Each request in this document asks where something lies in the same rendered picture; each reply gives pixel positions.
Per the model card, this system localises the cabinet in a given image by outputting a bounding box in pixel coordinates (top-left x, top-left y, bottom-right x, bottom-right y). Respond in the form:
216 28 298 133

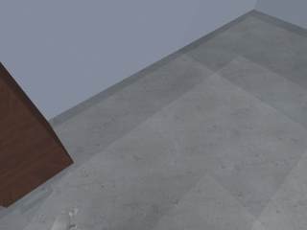
0 62 74 208

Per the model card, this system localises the robot left hand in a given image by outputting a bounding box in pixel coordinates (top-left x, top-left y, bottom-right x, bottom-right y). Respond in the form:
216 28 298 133
51 205 85 230

